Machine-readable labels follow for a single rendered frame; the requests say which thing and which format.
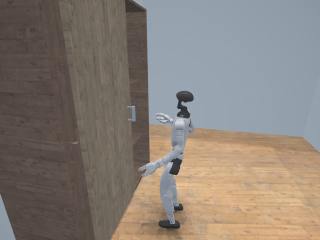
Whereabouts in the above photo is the right robot hand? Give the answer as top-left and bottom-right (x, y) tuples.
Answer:
(155, 113), (171, 124)

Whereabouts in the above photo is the left robot hand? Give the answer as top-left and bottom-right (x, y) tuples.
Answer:
(138, 162), (158, 177)

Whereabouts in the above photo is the robot right upper arm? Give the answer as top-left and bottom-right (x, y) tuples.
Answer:
(187, 109), (196, 133)

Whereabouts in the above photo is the wardrobe door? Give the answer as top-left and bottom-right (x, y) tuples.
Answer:
(58, 0), (135, 240)
(36, 0), (95, 240)

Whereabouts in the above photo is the robot right foot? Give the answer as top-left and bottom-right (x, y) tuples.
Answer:
(173, 203), (183, 211)

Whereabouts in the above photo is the robot left upper arm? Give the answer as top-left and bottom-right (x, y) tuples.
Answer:
(174, 118), (186, 154)

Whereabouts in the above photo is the robot left forearm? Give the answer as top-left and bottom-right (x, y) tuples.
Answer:
(155, 146), (182, 168)

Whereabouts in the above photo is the humanoid robot torso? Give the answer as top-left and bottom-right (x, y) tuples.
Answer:
(171, 114), (191, 166)

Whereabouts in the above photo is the handle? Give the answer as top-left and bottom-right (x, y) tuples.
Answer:
(72, 141), (83, 167)
(127, 106), (136, 122)

